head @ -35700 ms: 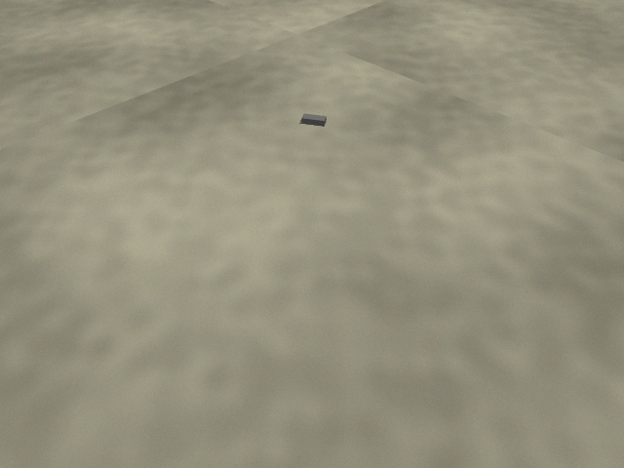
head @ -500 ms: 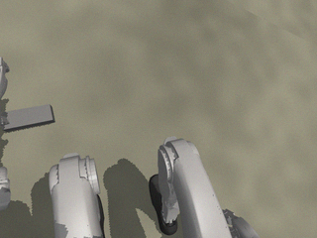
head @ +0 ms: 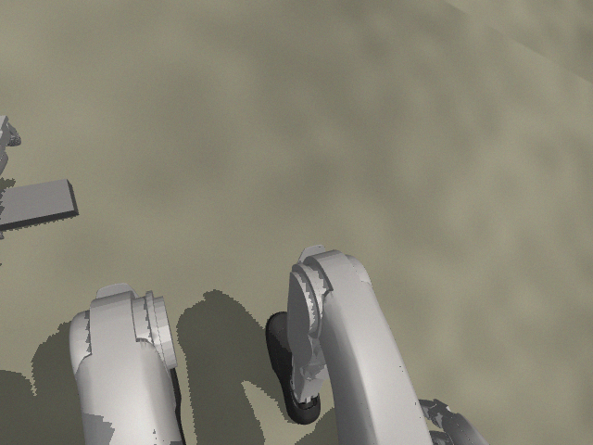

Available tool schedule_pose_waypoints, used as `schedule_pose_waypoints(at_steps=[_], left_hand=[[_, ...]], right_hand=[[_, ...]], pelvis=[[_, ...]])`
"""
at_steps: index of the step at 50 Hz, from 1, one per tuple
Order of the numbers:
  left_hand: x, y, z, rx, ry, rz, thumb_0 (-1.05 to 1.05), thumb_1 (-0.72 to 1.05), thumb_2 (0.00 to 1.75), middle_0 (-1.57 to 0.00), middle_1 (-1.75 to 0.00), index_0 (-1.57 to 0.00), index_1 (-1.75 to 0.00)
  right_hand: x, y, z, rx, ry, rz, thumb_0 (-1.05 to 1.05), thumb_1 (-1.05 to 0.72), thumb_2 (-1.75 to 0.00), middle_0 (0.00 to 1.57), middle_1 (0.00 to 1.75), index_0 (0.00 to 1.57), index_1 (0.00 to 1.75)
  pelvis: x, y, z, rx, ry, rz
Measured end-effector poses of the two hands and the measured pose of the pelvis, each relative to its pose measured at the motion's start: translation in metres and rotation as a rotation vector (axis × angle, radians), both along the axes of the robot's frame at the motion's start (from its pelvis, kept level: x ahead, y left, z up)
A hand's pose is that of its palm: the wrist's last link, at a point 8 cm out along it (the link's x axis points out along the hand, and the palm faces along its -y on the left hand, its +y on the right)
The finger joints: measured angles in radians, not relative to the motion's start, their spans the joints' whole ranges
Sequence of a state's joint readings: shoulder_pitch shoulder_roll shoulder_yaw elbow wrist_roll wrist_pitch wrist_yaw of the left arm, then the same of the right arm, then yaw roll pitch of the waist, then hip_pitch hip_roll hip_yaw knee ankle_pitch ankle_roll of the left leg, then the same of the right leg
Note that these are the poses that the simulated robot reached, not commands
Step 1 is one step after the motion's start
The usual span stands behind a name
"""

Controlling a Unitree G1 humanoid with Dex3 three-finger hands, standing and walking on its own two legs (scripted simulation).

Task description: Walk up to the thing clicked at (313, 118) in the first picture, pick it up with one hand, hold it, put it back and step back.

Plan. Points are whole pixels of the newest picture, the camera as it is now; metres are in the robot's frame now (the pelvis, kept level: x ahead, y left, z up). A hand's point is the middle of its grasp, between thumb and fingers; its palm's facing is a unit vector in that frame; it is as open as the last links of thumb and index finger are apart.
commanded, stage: home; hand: left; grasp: from above
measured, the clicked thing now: (24, 206) +0.48 +0.32 -0.31
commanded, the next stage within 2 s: none
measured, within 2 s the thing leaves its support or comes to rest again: neither
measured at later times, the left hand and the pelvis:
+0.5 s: hand out of the picture +0.38 +0.30 -0.03, palm faces -0.28 -0.59 -0.76, open 8.6 cm; pelvis +0.02 +0.00 +0.10, yaw +4 degrees
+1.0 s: hand out of the picture +0.27 +0.24 +0.19, palm faces +0.15 -0.95 -0.28, open 7.4 cm; pelvis +0.05 +0.00 +0.29, yaw +9 degrees
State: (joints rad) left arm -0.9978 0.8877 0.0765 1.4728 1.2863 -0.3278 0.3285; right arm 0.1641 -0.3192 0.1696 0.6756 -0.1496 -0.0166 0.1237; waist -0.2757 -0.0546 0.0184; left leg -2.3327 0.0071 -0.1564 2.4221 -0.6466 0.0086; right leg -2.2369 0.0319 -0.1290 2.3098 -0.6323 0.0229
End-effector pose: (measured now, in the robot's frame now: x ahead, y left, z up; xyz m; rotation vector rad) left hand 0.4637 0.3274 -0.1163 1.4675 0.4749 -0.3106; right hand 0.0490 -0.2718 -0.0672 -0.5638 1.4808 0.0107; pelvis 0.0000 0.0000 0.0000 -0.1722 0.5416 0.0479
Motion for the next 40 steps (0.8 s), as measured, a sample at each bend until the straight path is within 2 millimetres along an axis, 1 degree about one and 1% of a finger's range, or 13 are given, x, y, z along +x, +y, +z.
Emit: schedule_pose_waypoints(at_steps=[2, 4, 8, 12, 16, 21, 24, 27, 30, 34, 37, 40], left_hand=[[0.002, -0.001, -0.007, 0.003, -0.033, 0.000, 0.00, -0.45, 0.97, -0.12, -0.99, -0.12, -0.98], [0.004, -0.001, -0.009, 0.009, -0.072, 0.014, 0.00, -0.41, 0.96, -0.15, -0.95, -0.15, -0.94], [0.008, 0.001, -0.001, 0.012, -0.140, 0.086, 0.00, -0.28, 0.94, -0.20, -0.82, -0.19, -0.82], [0.004, 0.004, 0.022, -0.019, -0.163, 0.194, 0.00, -0.11, 0.90, -0.22, -0.69, -0.21, -0.69], [-0.012, 0.005, 0.057, -0.093, -0.139, 0.299, 0.00, 0.10, 0.88, -0.23, -0.57, -0.21, -0.57], [-0.049, 0.002, 0.105, -0.240, -0.073, 0.400, 0.00, 0.41, 0.87, -0.22, -0.44, -0.21, -0.45], [-0.075, -0.002, 0.132, -0.342, -0.044, 0.444, 0.00, 0.58, 0.88, -0.22, -0.39, -0.21, -0.39], [-0.100, -0.005, 0.158, -0.440, -0.040, 0.493, 0.00, 0.71, 0.88, -0.22, -0.35, -0.21, -0.36], [-0.124, -0.008, 0.183, -0.529, -0.047, 0.549, 0.00, 0.79, 0.89, -0.22, -0.33, -0.21, -0.33], [-0.151, -0.013, 0.212, -0.631, -0.055, 0.640, 0.00, 0.85, 0.90, -0.22, -0.32, -0.21, -0.32], [-0.170, -0.018, 0.234, -0.705, -0.052, 0.718, 0.00, 0.87, 0.90, -0.22, -0.31, -0.21, -0.31], [-0.186, -0.024, 0.255, -0.777, -0.038, 0.799, 0.01, 0.89, 0.90, -0.22, -0.31, -0.21, -0.31]], right_hand=[[-0.004, 0.004, -0.005, 0.007, 0.009, -0.006, 0.00, -0.90, -0.90, 0.20, 0.30, 0.20, 0.30], [-0.006, 0.008, -0.009, 0.020, 0.011, -0.016, 0.00, -0.90, -0.90, 0.20, 0.30, 0.20, 0.30], [-0.003, 0.016, -0.016, 0.065, -0.003, -0.039, 0.00, -0.90, -0.90, 0.20, 0.30, 0.20, 0.30], [0.008, 0.023, -0.016, 0.117, -0.044, -0.077, 0.00, -0.90, -0.90, 0.20, 0.30, 0.20, 0.30], [0.027, 0.026, -0.002, 0.163, -0.095, -0.117, 0.00, -0.90, -0.90, 0.20, 0.30, 0.21, 0.30], [0.060, 0.025, 0.030, 0.189, -0.174, -0.117, 0.00, -0.90, -0.90, 0.20, 0.30, 0.21, 0.30], [0.085, 0.023, 0.054, 0.186, -0.239, -0.095, 0.00, -0.91, -0.90, 0.20, 0.30, 0.20, 0.30], [0.113, 0.022, 0.080, 0.179, -0.315, -0.063, 0.00, -0.91, -0.90, 0.20, 0.30, 0.20, 0.30], [0.141, 0.024, 0.107, 0.175, -0.400, -0.029, 0.00, -0.91, -0.90, 0.20, 0.30, 0.20, 0.30], [0.175, 0.033, 0.143, 0.183, -0.512, 0.006, 0.01, -0.91, -0.90, 0.20, 0.30, 0.20, 0.30], [0.194, 0.042, 0.170, 0.198, -0.584, 0.022, 0.01, -0.91, -0.90, 0.20, 0.30, 0.20, 0.30], [0.208, 0.052, 0.197, 0.219, -0.640, 0.029, 0.01, -0.91, -0.90, 0.20, 0.30, 0.20, 0.30]], pelvis=[[0.001, 0.000, -0.005, -0.001, 0.001, -0.002], [0.003, 0.000, -0.008, 0.000, 0.006, -0.003], [0.007, 0.000, -0.007, 0.005, 0.032, -0.003], [0.011, 0.000, 0.005, 0.010, 0.062, 0.000], [0.014, 0.000, 0.031, 0.022, 0.089, 0.010], [0.016, 0.000, 0.072, 0.035, 0.098, 0.021], [0.017, 0.000, 0.096, 0.043, 0.091, 0.027], [0.017, 0.000, 0.119, 0.049, 0.077, 0.035], [0.018, 0.000, 0.141, 0.055, 0.058, 0.046], [0.020, 0.000, 0.168, 0.062, 0.028, 0.059], [0.023, 0.000, 0.189, 0.069, 0.004, 0.069], [0.027, -0.001, 0.211, 0.075, -0.020, 0.077]])
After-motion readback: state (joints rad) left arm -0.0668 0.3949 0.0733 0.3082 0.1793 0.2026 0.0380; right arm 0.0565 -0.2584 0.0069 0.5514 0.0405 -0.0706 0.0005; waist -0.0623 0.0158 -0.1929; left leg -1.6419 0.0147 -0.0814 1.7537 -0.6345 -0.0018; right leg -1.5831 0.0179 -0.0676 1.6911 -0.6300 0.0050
